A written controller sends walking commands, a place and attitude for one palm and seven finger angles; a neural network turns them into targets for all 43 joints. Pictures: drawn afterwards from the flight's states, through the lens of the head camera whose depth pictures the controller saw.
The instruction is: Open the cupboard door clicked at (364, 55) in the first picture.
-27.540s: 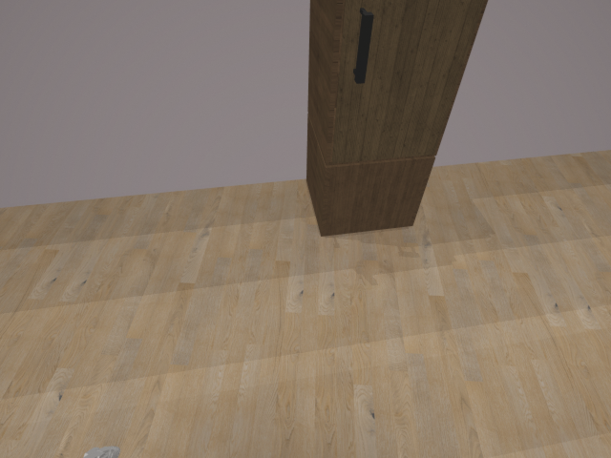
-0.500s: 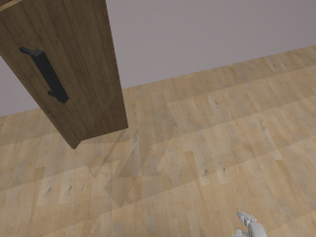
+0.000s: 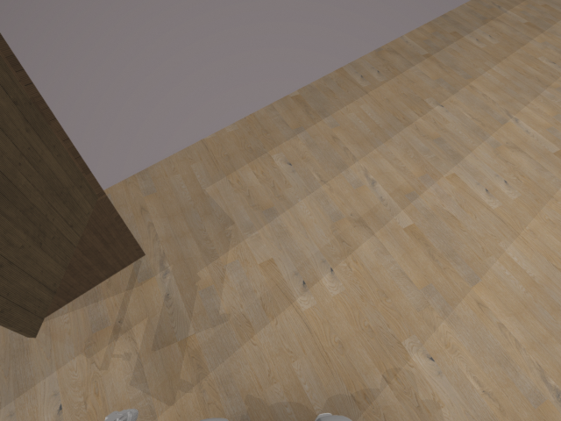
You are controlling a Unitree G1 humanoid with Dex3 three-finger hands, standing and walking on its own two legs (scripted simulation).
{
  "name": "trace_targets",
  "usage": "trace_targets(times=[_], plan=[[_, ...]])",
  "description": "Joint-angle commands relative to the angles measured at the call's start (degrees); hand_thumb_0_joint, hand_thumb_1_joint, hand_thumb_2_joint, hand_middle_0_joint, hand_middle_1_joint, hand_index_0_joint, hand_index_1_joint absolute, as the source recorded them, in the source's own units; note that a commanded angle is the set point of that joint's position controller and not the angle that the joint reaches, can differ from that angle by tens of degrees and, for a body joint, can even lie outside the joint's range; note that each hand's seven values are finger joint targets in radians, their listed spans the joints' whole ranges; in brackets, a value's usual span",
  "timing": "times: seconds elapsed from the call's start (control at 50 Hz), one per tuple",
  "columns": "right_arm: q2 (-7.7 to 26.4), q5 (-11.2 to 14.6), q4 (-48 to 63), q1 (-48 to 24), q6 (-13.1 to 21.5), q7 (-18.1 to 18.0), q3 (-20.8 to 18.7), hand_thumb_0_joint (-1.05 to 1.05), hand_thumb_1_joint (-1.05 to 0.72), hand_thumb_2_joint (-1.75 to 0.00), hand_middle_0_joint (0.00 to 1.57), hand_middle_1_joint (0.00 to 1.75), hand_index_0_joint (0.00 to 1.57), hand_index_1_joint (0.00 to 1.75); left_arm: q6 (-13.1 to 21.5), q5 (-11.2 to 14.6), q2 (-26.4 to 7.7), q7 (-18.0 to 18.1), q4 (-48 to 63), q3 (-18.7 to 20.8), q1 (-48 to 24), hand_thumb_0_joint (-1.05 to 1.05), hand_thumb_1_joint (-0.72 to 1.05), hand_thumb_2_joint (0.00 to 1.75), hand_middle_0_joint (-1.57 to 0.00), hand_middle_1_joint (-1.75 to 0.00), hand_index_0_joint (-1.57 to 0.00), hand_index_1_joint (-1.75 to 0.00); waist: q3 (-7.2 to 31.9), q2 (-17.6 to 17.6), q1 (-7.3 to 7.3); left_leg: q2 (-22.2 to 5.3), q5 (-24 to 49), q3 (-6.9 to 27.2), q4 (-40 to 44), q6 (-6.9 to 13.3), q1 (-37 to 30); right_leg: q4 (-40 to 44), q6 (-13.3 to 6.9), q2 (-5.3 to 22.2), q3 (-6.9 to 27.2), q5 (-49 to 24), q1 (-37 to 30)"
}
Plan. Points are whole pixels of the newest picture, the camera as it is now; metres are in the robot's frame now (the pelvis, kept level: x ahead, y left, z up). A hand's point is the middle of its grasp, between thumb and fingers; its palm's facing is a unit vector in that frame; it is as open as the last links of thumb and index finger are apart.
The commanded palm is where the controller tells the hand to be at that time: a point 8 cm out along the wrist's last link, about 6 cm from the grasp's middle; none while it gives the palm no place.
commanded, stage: walk to a spot facing it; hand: left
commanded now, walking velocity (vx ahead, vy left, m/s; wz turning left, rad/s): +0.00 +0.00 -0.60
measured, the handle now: out of the picture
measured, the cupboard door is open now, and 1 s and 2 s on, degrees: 47 47 47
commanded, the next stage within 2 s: turn to face it in 1.42 s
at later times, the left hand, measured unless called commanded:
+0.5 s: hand (193, 396) +0.17 +0.15 -0.16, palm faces -0.24 -0.95 -0.21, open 7.4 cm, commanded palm none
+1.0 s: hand (316, 232) +0.48 -0.06 -0.15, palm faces -0.54 -0.81 -0.23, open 7.4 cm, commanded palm none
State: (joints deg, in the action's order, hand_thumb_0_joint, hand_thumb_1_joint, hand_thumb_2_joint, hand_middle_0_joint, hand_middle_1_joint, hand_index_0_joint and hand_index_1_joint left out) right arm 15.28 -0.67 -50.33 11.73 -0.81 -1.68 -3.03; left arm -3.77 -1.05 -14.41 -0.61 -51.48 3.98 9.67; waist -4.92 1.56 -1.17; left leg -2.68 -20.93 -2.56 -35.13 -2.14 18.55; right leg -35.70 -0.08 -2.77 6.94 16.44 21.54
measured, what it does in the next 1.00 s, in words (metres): walks ahead, turning right: right foot, then left foot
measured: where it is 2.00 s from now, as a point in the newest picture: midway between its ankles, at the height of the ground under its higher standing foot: (393, 299)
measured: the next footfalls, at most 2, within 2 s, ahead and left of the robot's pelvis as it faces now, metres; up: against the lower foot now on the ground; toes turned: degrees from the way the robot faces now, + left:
right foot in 0.24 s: +0.04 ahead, -0.14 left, +0.00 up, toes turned -11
left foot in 0.56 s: +0.24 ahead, +0.07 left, +0.00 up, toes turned -16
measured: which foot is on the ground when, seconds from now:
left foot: down 0.00-0.22, up 0.24-0.54, down 0.56-0.86, up 0.88-1.00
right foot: down 0.00-0.00, up 0.02-0.22, down 0.24-0.54, up 0.56-0.84, down 0.86-1.00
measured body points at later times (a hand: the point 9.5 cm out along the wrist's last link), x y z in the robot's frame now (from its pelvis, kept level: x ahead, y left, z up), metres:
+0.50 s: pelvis +0.09 -0.04 +0.01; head +0.14 -0.05 +0.46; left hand +0.18 +0.20 -0.14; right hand +0.12 -0.32 -0.12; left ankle +0.16 +0.09 -0.70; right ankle +0.00 -0.13 -0.73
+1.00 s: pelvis +0.26 -0.16 +0.00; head +0.30 -0.18 +0.45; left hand +0.51 -0.02 -0.13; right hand +0.10 -0.36 -0.15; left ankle +0.29 +0.00 -0.65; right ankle +0.23 -0.24 -0.73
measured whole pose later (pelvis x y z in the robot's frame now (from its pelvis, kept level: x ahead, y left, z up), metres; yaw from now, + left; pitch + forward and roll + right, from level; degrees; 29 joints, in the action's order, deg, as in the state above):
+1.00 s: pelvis +0.26 -0.16 +0.00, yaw -32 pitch +1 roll +0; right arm 13.5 -1.7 -59.4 18.2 -0.2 0.0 -3.3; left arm 1.8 -1.1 -13.0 -1.1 -52.3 4.1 6.3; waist -4.7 -0.2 -3.2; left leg -8.2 -24.2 -3.9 -64.0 -3.1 25.5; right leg -33.9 -2.8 0.1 -5.3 16.4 18.9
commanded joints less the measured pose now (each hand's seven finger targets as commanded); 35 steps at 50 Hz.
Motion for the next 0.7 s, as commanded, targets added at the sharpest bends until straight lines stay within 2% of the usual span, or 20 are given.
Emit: trace_targets(times=[0.0, 0.02, 0.04, 0.08, 0.14, 0.16, 0.18, 0.2, 0.22, 0.24, 0.28, 0.32, 0.42, 0.48, 0.5, 0.52, 0.54, 0.56, 0.62, 0.68], plan=[[14.7, -1.5, 2.5, 7.8, 1.9, -1.5, -2.6, 0.00, -0.90, -0.90, 0.20, 0.30, 0.20, 0.30, 1.8, 0.5, -7.0, -0.9, 8.2, 1.8, -4.0, 0.00, 0.90, 0.90, -0.20, -0.30, -0.20, -0.30, 7.2, -11.7, -1.78, -27.6, 9.6, 27.7, 21.7, 14.3, -7.4, -24.5, 1.6, 2.4, -3.3, 17.4, 11.0], [12.8, -2.0, 1.9, 7.1, 2.4, -1.1, -2.3, 0.00, -0.90, -0.90, 0.20, 0.30, 0.20, 0.30, 1.6, -0.4, -6.1, -1.1, 6.8, 2.2, -4.6, 0.00, 0.90, 0.90, -0.20, -0.30, -0.20, -0.30, 6.6, -9.7, -0.92, -23.7, 17.1, 23.4, 19.9, 13.1, -7.4, -29.9, 1.7, 1.8, -4.1, 15.9, 11.5], [11.5, -1.8, 2.2, 5.0, 2.5, -1.0, -1.8, 0.00, -0.90, -0.90, 0.20, 0.30, 0.20, 0.30, 1.6, -0.3, -5.5, -1.3, 6.5, 2.1, -4.0, 0.00, 0.90, 0.90, -0.20, -0.30, -0.20, -0.30, 6.3, -14.0, 0.36, -21.3, 25.2, 17.2, 17.2, 11.8, -8.4, -30.0, 2.0, 3.3, -5.1, 14.8, 12.5], [9.2, -2.1, 2.2, 4.3, 2.1, -1.0, -1.4, 0.00, -0.90, -0.90, 0.20, 0.30, 0.20, 0.30, 1.5, 0.2, -3.1, -1.8, 6.4, 1.2, -5.1, 0.00, 0.90, 0.90, -0.20, -0.30, -0.20, -0.30, 5.7, -14.3, 0.35, -16.3, 36.5, 4.7, 12.6, 8.3, -10.2, -20.8, 2.3, 4.2, -8.9, 13.5, 8.7], [10.2, -2.0, 0.9, 7.2, 1.7, -0.5, -1.8, 0.00, -0.90, -0.90, 0.20, 0.30, 0.20, 0.30, 2.4, 0.2, -2.6, -2.5, 6.2, 0.8, -4.3, 0.00, 0.90, 0.90, -0.20, -0.30, -0.20, -0.30, 8.9, -14.6, -0.95, -15.3, 26.7, -0.2, 8.9, 5.7, -12.8, -4.6, 0.7, 1.7, -14.0, 11.6, -0.3], [10.5, -1.6, 0.7, 7.1, 1.6, -0.3, -2.0, 0.00, -0.90, -0.90, 0.20, 0.30, 0.20, 0.30, 2.6, 0.1, -3.1, -2.6, 5.2, 1.0, -2.5, 0.00, 0.90, 0.90, -0.20, -0.30, -0.20, -0.30, 9.3, -13.4, -0.15, -14.5, 21.1, -1.6, 6.5, 4.4, -10.0, 1.5, 0.2, 0.7, -15.3, 6.3, -6.0], [9.7, -1.2, 1.4, 5.3, 1.5, 0.0, -2.1, 0.00, -0.90, -0.90, 0.20, 0.30, 0.20, 0.30, 3.0, 0.0, -5.1, -2.3, 3.5, 1.9, 2.7, 0.00, 0.90, 0.90, -0.20, -0.30, -0.20, -0.30, 9.4, -8.2, 2.89, -12.4, 12.5, -3.9, -0.4, 2.3, -2.1, 9.2, -1.2, 1.6, -13.0, 1.5, -16.8], [5.7, -0.1, 3.7, 2.6, 1.4, 0.6, -1.4, 0.00, -0.90, -0.90, 0.20, 0.30, 0.20, 0.30, 3.6, -0.7, -11.9, -1.5, 1.6, 3.5, 8.6, 0.00, 0.90, 0.90, -0.20, -0.30, -0.20, -0.30, 9.0, 10.2, 5.84, -5.3, -5.2, -10.0, -15.5, -1.4, 15.1, 17.9, -6.8, 15.6, 9.2, 4.2, -28.5], [4.6, -0.2, 7.3, -4.8, 1.2, 0.8, -0.7, 0.00, -0.90, -0.90, 0.20, 0.30, 0.20, 0.30, 3.4, 0.2, -16.6, -0.4, 0.7, 4.5, 13.2, 0.00, 0.90, 0.90, -0.20, -0.30, -0.20, -0.30, 5.7, 17.4, 10.14, -1.9, -19.7, -3.7, -27.0, -2.2, 25.0, 23.1, -13.5, 26.3, 26.4, 2.0, -25.5], [5.3, -0.3, 8.1, -5.8, 1.4, 1.3, -0.8, 0.00, -0.90, -0.90, 0.20, 0.30, 0.20, 0.30, 3.4, 0.3, -16.6, 0.1, 1.2, 4.4, 12.3, 0.00, 0.90, 0.90, -0.20, -0.30, -0.20, -0.30, 3.1, 9.0, 8.97, -3.8, -15.0, 1.6, -30.4, -1.5, 26.2, 23.4, -16.5, 26.8, 27.2, 13.1, -21.4], [5.3, -0.6, 5.8, -5.9, 1.9, 1.4, -1.7, 0.00, -0.90, -0.90, 0.20, 0.30, 0.20, 0.30, 4.5, -0.2, -11.1, 0.7, 2.2, 3.3, 5.8, 0.00, 0.90, 0.90, -0.20, -0.30, -0.20, -0.30, 1.8, 11.2, 4.74, -5.0, -6.2, 3.5, -30.1, -2.0, 24.4, 21.1, -13.5, 19.8, 18.8, 3.1, -17.4], [3.3, -0.5, 4.5, -5.0, 1.6, 1.9, -1.6, 0.00, -0.90, -0.90, 0.20, 0.30, 0.20, 0.30, 5.4, -0.1, -9.5, 0.6, 2.1, 2.8, 4.5, 0.00, 0.90, 0.90, -0.20, -0.30, -0.20, -0.30, 2.8, 7.8, 2.88, -4.1, -1.7, 1.6, -24.5, -2.5, 17.2, 20.4, -12.1, 16.7, 12.1, -6.5, -12.8], [1.2, -0.2, 4.6, -4.9, 2.6, 2.5, -1.5, 0.00, -0.90, -0.90, 0.20, 0.30, 0.20, 0.30, 5.8, -0.4, -10.5, -0.1, 0.5, 3.5, 5.5, 0.00, 0.90, 0.90, -0.20, -0.30, -0.20, -0.30, 4.2, 6.3, 2.83, 0.2, 1.3, -1.3, -7.0, -1.7, 6.9, 18.9, -11.4, 14.0, 12.4, -2.7, -11.2], [2.9, -0.2, 2.5, 1.8, 3.9, 1.6, -1.8, 0.00, -0.90, -0.90, 0.20, 0.30, 0.20, 0.30, 5.7, -0.1, -9.1, -0.3, 0.8, 3.5, 2.7, 0.00, 0.90, 0.90, -0.20, -0.30, -0.20, -0.30, 5.0, 4.1, -1.41, 1.0, 7.1, -2.2, 6.9, -1.1, -10.3, 12.5, -8.2, 10.2, 10.2, -1.0, -2.2], [6.5, -0.6, 0.1, 8.6, 4.5, 0.6, -2.4, 0.00, -0.90, -0.90, 0.20, 0.30, 0.20, 0.30, 5.8, 0.1, -5.9, -0.6, 1.5, 2.8, 2.2, 0.00, 0.90, 0.90, -0.20, -0.30, -0.20, -0.30, 8.1, -4.7, -4.48, -4.1, 2.2, 3.6, 12.2, 0.9, -23.0, 1.7, -5.6, 5.4, 6.2, -1.2, 5.7], [13.8, -2.2, -1.6, 17.2, 5.1, 0.0, -3.9, 0.00, -0.90, -0.90, 0.20, 0.30, 0.20, 0.30, 5.7, 0.7, -1.8, -1.3, 2.8, 1.8, 3.1, 0.00, 0.90, 0.90, -0.20, -0.30, -0.20, -0.30, 12.4, -22.8, -7.52, -23.1, -6.5, 27.4, 18.4, 8.2, -31.9, -20.0, -1.5, -2.7, -4.7, 15.1, 18.2], [14.1, -1.8, -1.3, 19.5, 4.7, -0.5, -3.6, 0.00, -0.90, -0.90, 0.20, 0.30, 0.20, 0.30, 6.3, 0.4, -3.5, -1.6, 5.3, 1.8, -1.6, 0.00, 0.90, 0.90, -0.20, -0.30, -0.20, -0.30, 9.6, -15.0, -8.02, -30.0, -8.6, 35.4, 22.3, 14.1, -28.9, -29.6, -1.3, 1.8, -3.5, 17.9, 22.7], [13.2, -2.1, -0.6, 16.9, 4.8, 0.0, -3.4, 0.00, -0.90, -0.90, 0.20, 0.30, 0.20, 0.30, 6.6, -0.2, -3.3, -1.8, 5.8, 2.1, -4.1, 0.00, 0.90, 0.90, -0.20, -0.30, -0.20, -0.30, 5.8, -7.8, -7.06, -29.9, -10.6, 34.4, 23.1, 15.4, -21.5, -36.0, -1.3, 4.5, -3.6, 16.2, 24.7], [6.2, -1.8, -0.5, 9.2, 5.5, 0.0, -1.2, 0.00, -0.90, -0.90, 0.20, 0.30, 0.20, 0.30, 5.5, -0.7, -1.0, -3.2, 3.9, 1.9, -4.0, 0.00, 0.90, 0.90, -0.20, -0.30, -0.20, -0.30, 0.4, -10.9, -1.58, -20.1, 8.1, 13.2, 22.6, 9.2, -14.6, -33.1, 0.2, 8.8, -5.6, 4.8, 23.1], [6.1, -1.8, -2.0, 10.0, 5.6, 0.2, -1.1, 0.00, -0.90, -0.90, 0.20, 0.30, 0.20, 0.30, 4.6, -0.4, 1.1, -3.9, 3.9, 0.6, -4.7, 0.00, 0.90, 0.90, -0.20, -0.30, -0.20, -0.30, 4.8, -13.0, -1.18, -15.2, 21.3, -2.1, 19.3, 6.3, -14.5, -16.0, 0.3, 7.9, -10.9, 2.9, 12.9]])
